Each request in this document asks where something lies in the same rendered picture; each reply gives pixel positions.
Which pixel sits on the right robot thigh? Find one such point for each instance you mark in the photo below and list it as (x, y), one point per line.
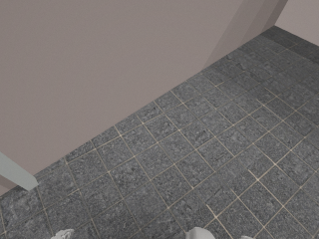
(198, 233)

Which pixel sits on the robot left hand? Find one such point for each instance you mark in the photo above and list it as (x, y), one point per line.
(64, 234)

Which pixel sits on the panel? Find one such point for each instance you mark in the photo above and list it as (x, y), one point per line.
(14, 172)

